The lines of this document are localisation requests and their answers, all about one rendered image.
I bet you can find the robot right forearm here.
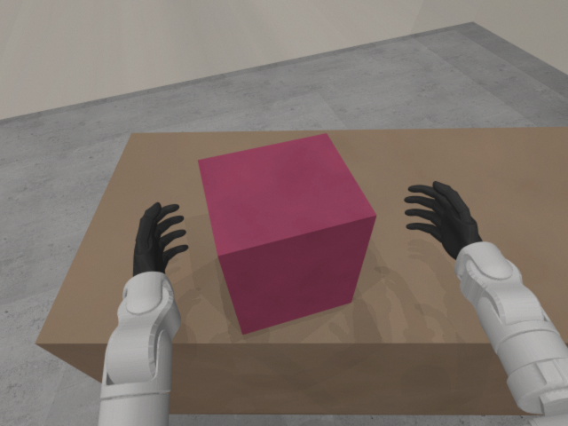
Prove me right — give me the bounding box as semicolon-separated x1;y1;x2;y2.
454;241;568;416

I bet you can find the pedestal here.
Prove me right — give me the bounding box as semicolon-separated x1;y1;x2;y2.
35;127;568;415

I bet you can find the robot left hand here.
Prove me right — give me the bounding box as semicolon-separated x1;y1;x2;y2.
133;202;188;277

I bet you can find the robot left forearm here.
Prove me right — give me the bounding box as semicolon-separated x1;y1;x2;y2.
98;272;181;426

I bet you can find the robot right hand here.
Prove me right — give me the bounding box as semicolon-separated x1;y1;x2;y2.
404;181;482;260

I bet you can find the carton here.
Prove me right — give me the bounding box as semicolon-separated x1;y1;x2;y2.
198;133;377;335

